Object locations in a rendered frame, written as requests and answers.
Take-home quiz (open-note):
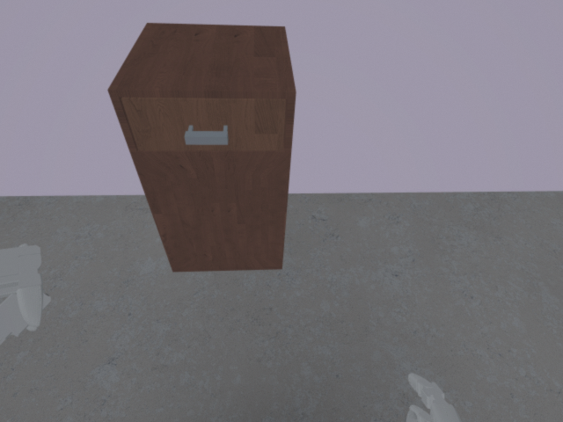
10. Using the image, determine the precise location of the drawer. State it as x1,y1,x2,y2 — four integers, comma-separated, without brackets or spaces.
121,98,286,150

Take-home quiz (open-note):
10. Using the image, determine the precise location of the robot right hand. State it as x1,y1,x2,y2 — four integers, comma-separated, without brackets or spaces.
406,373,462,422

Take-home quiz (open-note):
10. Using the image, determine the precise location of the handle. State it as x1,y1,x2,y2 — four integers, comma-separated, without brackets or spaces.
184,125,229,145

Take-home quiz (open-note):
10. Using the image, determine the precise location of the robot left hand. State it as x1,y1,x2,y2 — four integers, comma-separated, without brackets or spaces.
0,244,51,345

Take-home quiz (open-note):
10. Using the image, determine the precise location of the cabinet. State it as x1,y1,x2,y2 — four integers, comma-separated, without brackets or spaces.
108,23,296,272

